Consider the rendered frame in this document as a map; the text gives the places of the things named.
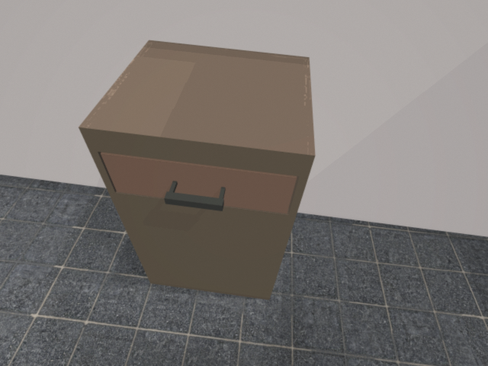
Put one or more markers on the handle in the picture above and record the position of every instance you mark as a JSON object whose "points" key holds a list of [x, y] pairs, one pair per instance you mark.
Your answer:
{"points": [[190, 200]]}

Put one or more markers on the cabinet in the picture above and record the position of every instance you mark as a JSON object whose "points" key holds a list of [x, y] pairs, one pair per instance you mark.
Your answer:
{"points": [[214, 106]]}

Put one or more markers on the drawer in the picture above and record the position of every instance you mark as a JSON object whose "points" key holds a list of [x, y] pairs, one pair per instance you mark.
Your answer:
{"points": [[244, 188]]}

